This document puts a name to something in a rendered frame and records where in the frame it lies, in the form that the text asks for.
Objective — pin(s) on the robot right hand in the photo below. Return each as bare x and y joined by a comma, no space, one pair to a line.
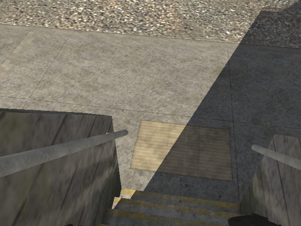
250,220

